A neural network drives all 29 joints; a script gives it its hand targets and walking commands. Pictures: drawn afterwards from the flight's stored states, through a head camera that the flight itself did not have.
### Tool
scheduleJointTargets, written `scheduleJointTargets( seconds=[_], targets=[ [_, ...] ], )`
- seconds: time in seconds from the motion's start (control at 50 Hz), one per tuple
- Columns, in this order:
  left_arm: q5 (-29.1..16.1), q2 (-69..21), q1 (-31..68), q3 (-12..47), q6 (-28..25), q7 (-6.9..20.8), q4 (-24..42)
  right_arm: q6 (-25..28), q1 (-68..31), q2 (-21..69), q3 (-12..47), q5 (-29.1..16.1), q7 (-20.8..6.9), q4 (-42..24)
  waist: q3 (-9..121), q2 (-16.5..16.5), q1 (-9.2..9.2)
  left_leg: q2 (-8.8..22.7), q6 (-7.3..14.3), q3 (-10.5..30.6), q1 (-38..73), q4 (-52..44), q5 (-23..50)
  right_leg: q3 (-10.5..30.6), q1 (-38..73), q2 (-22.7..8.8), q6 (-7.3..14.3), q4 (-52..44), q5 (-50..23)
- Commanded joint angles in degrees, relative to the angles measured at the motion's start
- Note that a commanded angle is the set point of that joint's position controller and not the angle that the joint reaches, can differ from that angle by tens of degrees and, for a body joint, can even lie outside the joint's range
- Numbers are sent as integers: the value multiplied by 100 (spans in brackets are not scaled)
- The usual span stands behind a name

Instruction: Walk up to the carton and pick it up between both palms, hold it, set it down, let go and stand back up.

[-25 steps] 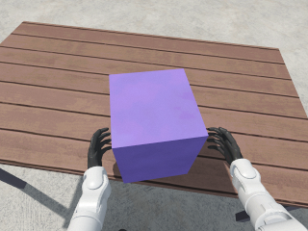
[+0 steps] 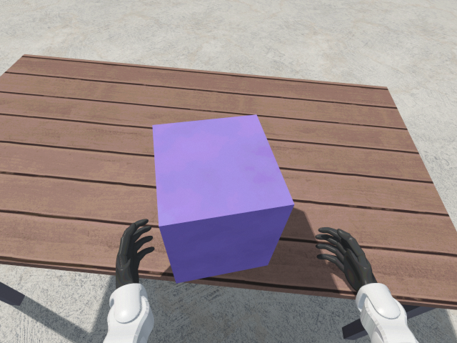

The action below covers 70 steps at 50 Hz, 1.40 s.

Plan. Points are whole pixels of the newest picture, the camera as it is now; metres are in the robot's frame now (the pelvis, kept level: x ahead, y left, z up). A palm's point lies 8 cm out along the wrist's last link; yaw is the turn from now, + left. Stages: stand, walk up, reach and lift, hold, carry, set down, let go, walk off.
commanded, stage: set down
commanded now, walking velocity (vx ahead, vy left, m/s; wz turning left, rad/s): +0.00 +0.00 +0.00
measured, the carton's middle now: (215, 201) +0.40 +0.06 -0.01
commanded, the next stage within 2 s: none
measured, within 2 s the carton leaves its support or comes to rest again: neither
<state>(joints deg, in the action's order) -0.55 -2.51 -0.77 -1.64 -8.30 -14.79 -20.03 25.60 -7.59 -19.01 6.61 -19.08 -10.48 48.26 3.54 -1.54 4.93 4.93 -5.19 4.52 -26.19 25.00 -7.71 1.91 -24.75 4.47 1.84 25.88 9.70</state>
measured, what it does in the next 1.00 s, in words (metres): stands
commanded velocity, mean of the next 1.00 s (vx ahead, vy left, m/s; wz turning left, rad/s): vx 0.00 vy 0.00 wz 0.00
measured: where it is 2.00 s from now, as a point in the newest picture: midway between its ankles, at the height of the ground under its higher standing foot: outside the picture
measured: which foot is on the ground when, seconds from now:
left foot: down 0.00-1.00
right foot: down 0.00-1.00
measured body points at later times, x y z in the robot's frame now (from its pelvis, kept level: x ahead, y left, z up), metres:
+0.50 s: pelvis +0.01 +0.00 +0.00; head +0.02 +0.02 +0.45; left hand +0.23 +0.19 -0.01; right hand +0.24 -0.22 -0.03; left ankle +0.05 +0.18 -0.74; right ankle +0.03 -0.09 -0.74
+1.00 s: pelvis +0.03 +0.01 +0.00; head +0.03 +0.03 +0.45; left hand +0.22 +0.20 -0.03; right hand +0.23 -0.21 -0.04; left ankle +0.05 +0.18 -0.74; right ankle +0.03 -0.09 -0.74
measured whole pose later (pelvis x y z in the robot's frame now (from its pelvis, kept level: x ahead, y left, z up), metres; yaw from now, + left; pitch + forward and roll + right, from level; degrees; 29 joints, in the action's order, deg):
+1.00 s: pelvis +0.03 +0.01 +0.00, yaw +1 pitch +2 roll +0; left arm 1.5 -0.1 -14.5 0.2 -3.5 -12.4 -16.2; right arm 20.9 11.5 -17.0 6.4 -18.6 -7.8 38.6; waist 3.5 -2.4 3.1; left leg 3.6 -4.4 4.4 -16.0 25.0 -11.3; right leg 1.9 -14.2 3.2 2.0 25.8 13.6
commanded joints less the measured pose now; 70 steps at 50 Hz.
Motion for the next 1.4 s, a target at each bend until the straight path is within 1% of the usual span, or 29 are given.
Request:
scheduleJointTargets(
  seconds=[0.0,0.08,0.1,0.12,0.14,0.16,0.18,0.26,0.32,0.36,0.38,0.46,0.48,0.52,0.58,0.7,0.74,0.76,0.8,0.9,0.94,1.02,1.04,1.12,1.18,1.26,1.3,1.34,1.38],
  targets=[
    [217,72,660,270,-94,-148,1475,292,-1116,-1458,-583,-314,-62,-1330,1494,-459,-155,-402,519,-761,1411,-331,-38,-13,1338,-173,80,-492,975],
    [106,-162,-408,587,-165,-153,2158,342,-116,-1395,-480,-346,-64,-1837,1497,-540,-312,-383,492,-685,1897,-337,460,-43,1520,-155,23,-507,206],
    [168,-134,-448,566,-214,-142,2204,395,-36,-1343,-387,-448,-85,-1908,1577,-361,-171,-415,457,-748,1929,-283,561,-37,1468,-162,36,-438,54],
    [200,-206,-799,723,-153,-120,2282,378,269,-1325,-479,-339,-40,-1974,1438,-377,-346,-414,432,-666,1987,-316,533,-47,1569,-173,54,-513,28],
    [260,40,-178,375,-230,-141,2224,367,-242,-1291,-352,-398,-53,-2123,1392,-428,-89,-448,474,-820,1772,-290,422,-33,1524,-152,12,-434,195],
    [357,-14,-391,419,-165,-143,2160,379,-32,-1273,-369,-400,-44,-2074,1413,-231,-130,-456,398,-786,1963,-281,661,7,1616,-155,38,-485,-11],
    [351,-167,-880,578,-77,-81,1873,325,336,-1372,-450,-331,-53,-1836,961,-281,-304,-478,388,-681,2002,-360,422,-21,1490,-181,29,-589,35],
    [261,22,-312,540,-133,-144,2330,284,61,-1238,-358,-246,-33,-2467,1123,-383,-131,-506,407,-883,1858,-342,221,-3,1410,-171,24,-553,505],
    [180,122,-384,526,-98,-111,2035,130,485,-1131,-439,-74,21,-2411,665,-515,-306,-553,433,-900,1804,-348,-51,183,1353,-299,-23,-649,879],
    [236,89,-379,557,-189,-210,2492,166,407,-1219,-502,-227,-22,-2851,889,-377,-127,-489,416,-908,1845,-419,156,66,1405,-240,39,-578,768],
    [218,-89,-562,650,-40,-122,1910,56,669,-1191,-489,-129,-30,-2418,657,-478,-291,-476,387,-853,2029,-432,-60,86,1304,-282,31,-680,931],
    [317,89,-503,498,85,-32,1493,-82,732,-1165,-490,16,3,-2118,388,-524,-307,-500,443,-867,1928,-478,-278,171,1317,-328,2,-762,1203],
    [326,128,-653,441,-26,-110,2075,17,848,-1141,-587,-54,4,-2608,758,-366,-228,-450,414,-815,1998,-442,168,184,1492,-306,2,-709,768],
    [251,172,-682,487,38,41,1612,-27,824,-1079,-475,13,73,-2512,609,-636,-249,-547,500,-867,1843,-355,49,243,1497,-332,-61,-694,686],
    [362,153,-923,429,65,52,1620,-18,1039,-1060,-457,3,49,-2490,658,-439,-165,-476,456,-827,2108,-461,363,-10,1418,-212,-2,-685,185],
    [427,429,-970,362,208,263,1115,-130,1204,-884,-413,181,236,-1987,233,-413,-374,-541,463,-907,2154,-457,341,40,1575,-331,-77,-717,-93],
    [398,261,-1043,470,68,174,1712,-30,1229,-1017,-501,70,170,-2478,412,-235,-264,-543,386,-830,2201,-460,579,3,1602,-281,-51,-700,-248],
    [376,358,-1068,454,253,332,962,-182,1246,-798,-405,210,263,-1967,110,-538,-306,-570,452,-855,2076,-525,269,43,1572,-339,-135,-751,-90],
    [364,370,-1057,405,46,167,1911,-11,1231,-938,-469,130,205,-2576,413,-356,-229,-540,415,-822,2147,-431,596,26,1666,-280,-91,-647,-303],
    [369,583,-1073,353,261,408,766,-187,1280,-581,-402,399,349,-2042,28,-498,-324,-601,492,-841,2016,-412,106,150,1551,-433,-158,-819,62],
    [255,501,-1081,340,206,313,1376,-123,1248,-775,-531,284,275,-2588,275,-341,-224,-521,454,-841,2285,-485,381,38,1442,-297,-99,-799,78],
    [296,699,-912,320,255,414,1029,-244,1412,-465,-425,443,359,-2027,116,-319,-360,-578,518,-834,2147,-471,196,154,1560,-428,-142,-818,63],
    [235,590,-916,322,145,349,1283,-176,1329,-637,-603,407,294,-2212,277,-222,-206,-513,458,-804,2272,-546,392,-87,1526,-297,-100,-739,-23],
    [237,770,-1012,327,456,564,518,-376,1376,-458,-573,704,474,-1895,-39,-437,-484,-574,503,-884,2313,-517,121,28,1541,-394,-156,-885,3],
    [307,808,-980,221,361,464,1164,-331,1441,-440,-581,575,421,-2090,81,-142,-264,-563,413,-822,2321,-512,469,-27,1607,-348,-107,-818,-80],
    [261,942,-1062,124,502,674,381,-459,1494,-303,-594,809,571,-1745,-252,-456,-471,-629,484,-832,2299,-470,323,26,1562,-449,-243,-884,-329],
    [208,887,-1123,136,508,616,824,-441,1520,-348,-657,766,531,-1935,-151,-317,-330,-590,466,-805,2340,-544,418,-55,1551,-393,-155,-869,-173],
    [218,1001,-925,155,620,720,353,-625,1588,-215,-507,854,564,-1475,-323,-179,-522,-614,468,-800,2343,-523,229,24,1493,-498,-193,-901,-11],
    [175,1007,-1088,96,550,673,741,-490,1601,-359,-697,829,541,-1719,-163,-135,-427,-592,415,-779,2403,-574,354,-40,1530,-433,-187,-874,-233]
  ],
)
